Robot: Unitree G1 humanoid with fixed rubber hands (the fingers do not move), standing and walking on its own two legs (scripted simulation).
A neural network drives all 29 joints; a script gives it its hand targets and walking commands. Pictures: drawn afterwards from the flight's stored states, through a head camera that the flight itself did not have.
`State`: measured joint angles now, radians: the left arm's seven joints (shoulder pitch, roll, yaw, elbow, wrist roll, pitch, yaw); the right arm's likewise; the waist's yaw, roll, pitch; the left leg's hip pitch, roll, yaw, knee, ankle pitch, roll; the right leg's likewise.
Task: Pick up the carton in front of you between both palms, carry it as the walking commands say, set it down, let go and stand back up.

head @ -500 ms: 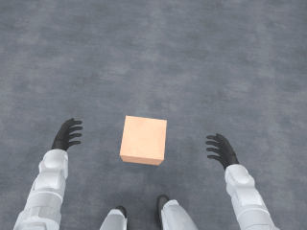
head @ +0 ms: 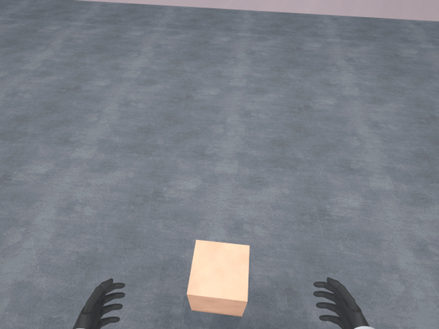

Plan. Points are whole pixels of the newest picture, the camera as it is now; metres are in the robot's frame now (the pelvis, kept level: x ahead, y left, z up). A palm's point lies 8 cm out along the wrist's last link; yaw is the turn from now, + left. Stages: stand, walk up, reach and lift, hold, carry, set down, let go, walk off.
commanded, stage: let go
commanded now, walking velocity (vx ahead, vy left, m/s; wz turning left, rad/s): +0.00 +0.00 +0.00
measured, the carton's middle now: (219, 279) +0.42 -0.01 -0.65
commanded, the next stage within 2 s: stand in 0.36 s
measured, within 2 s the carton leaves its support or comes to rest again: neither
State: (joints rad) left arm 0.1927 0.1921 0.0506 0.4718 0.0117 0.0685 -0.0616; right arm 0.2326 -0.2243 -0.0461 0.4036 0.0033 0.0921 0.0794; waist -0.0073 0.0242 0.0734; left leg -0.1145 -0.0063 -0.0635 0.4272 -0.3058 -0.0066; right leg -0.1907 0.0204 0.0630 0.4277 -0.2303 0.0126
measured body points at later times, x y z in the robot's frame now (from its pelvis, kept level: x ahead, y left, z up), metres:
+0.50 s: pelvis +0.00 +0.00 -0.01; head +0.00 -0.01 +0.44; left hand +0.15 +0.27 -0.09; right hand +0.16 -0.27 -0.09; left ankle -0.05 +0.13 -0.74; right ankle +0.00 -0.13 -0.74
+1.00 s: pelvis +0.01 -0.01 +0.00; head +0.02 -0.02 +0.45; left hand +0.13 +0.29 -0.10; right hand +0.15 -0.30 -0.11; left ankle -0.05 +0.13 -0.74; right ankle +0.00 -0.13 -0.74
